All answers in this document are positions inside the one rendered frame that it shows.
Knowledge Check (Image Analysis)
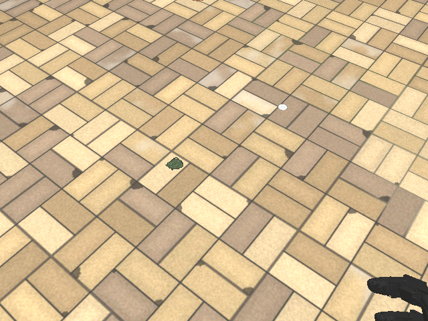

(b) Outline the right robot hand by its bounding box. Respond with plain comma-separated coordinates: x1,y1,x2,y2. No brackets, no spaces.
367,274,428,321

